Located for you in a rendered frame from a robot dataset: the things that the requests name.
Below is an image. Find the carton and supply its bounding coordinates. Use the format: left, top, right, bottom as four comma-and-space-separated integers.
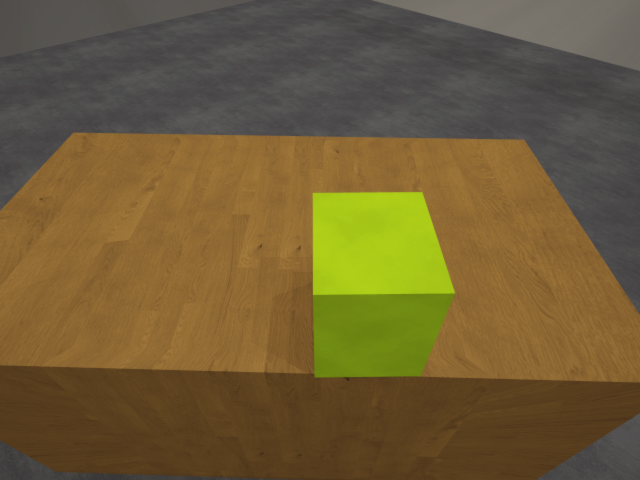
313, 192, 455, 378

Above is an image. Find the pedestal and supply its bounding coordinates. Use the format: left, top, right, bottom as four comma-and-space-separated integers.
0, 133, 640, 480

